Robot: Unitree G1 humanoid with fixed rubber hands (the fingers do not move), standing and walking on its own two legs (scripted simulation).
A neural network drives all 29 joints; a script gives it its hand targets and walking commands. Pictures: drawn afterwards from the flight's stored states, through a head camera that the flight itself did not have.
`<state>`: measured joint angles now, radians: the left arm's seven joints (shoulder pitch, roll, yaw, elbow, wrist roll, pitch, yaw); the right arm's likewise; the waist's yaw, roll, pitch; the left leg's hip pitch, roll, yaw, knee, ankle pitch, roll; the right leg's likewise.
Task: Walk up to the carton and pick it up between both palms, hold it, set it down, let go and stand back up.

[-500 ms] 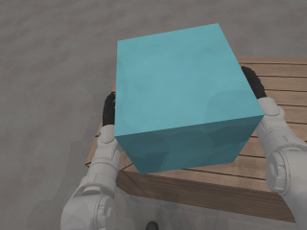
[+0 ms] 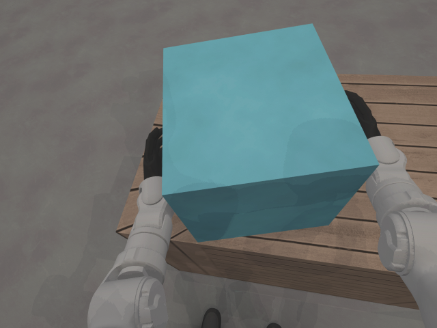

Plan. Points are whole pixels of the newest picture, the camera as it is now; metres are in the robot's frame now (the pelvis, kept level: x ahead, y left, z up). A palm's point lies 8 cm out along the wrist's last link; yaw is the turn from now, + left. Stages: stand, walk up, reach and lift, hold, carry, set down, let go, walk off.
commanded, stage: set down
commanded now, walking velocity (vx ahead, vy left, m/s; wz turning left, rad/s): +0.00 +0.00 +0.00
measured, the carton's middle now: (250, 141) +0.47 +0.05 -0.01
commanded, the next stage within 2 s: none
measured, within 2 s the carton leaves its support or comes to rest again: neither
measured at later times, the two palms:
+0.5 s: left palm (155, 171) +0.36 +0.22 +0.02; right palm (363, 133) +0.48 -0.15 +0.04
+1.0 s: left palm (159, 181) +0.36 +0.22 -0.01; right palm (357, 147) +0.49 -0.16 -0.01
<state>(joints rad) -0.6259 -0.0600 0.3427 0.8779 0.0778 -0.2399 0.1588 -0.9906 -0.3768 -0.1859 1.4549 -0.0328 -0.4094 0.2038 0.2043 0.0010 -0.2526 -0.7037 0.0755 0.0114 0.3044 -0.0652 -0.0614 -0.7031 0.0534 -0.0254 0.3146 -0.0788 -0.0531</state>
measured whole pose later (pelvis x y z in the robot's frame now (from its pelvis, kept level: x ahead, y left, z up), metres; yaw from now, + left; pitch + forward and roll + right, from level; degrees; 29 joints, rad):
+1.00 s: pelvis -0.01 +0.01 -0.01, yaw -1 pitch +32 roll -1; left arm -0.61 -0.04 0.12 0.86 -0.10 -0.21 0.22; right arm -0.96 -0.47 0.07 1.39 0.28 -0.35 0.17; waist 0.28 0.04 -0.29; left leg -0.90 0.09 0.02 0.45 -0.12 -0.05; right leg -0.86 0.06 -0.04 0.39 -0.09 -0.05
